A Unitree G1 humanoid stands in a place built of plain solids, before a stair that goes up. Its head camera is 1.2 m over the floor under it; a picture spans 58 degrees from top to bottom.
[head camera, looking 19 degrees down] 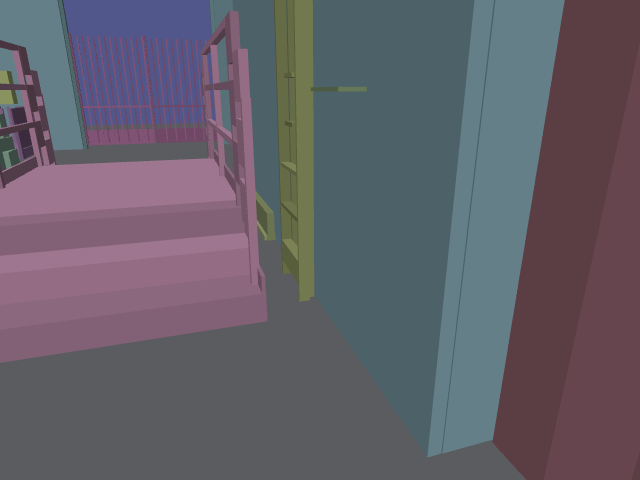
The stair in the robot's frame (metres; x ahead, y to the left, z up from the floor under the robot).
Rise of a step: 0.17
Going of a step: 0.28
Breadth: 1.70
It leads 18 degrees to the left of straight ahead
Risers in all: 3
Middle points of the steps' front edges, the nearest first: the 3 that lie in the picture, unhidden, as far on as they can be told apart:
1.85 1.10 0.17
2.12 1.18 0.34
2.38 1.27 0.51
